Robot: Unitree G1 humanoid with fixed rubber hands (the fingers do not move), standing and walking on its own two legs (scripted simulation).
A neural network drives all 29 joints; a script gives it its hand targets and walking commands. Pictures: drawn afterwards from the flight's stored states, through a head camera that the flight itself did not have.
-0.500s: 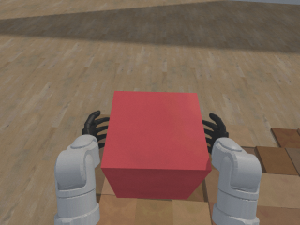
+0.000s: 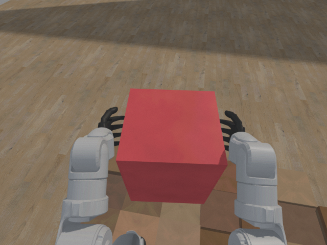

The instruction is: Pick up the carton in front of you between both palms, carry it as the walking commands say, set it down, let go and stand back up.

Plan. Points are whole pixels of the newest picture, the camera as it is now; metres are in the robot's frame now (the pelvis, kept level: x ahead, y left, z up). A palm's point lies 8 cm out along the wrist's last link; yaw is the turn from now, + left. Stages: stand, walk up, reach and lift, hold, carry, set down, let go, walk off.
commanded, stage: carry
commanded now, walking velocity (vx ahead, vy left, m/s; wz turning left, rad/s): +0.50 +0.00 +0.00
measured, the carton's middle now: (169, 150) +0.35 +0.01 +0.03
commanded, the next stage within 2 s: none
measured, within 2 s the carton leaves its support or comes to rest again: neither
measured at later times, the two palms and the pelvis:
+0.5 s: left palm (139, 51) +0.69 +0.13 +0.12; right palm (225, 56) +0.68 -0.17 +0.12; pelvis +0.33 +0.00 -0.01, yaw -1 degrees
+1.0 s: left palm (151, 34) +0.97 +0.12 +0.06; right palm (215, 38) +0.96 -0.18 +0.05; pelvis +0.67 -0.03 -0.03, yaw -2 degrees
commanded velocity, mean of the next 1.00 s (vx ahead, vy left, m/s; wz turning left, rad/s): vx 0.50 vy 0.00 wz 0.00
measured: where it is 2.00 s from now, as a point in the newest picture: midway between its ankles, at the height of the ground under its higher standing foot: (183, 115)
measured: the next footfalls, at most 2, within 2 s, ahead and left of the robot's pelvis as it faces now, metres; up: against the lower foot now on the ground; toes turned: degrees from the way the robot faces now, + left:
left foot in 0.06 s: +0.23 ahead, +0.10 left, +0.01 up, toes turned +7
right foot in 0.54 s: +0.52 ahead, -0.09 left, -0.02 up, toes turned -7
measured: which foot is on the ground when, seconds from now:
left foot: up 0.00-0.04, down 0.06-0.56, up 0.58-0.98, down 1.00-1.00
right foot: down 0.00-0.10, up 0.12-0.52, down 0.54-1.00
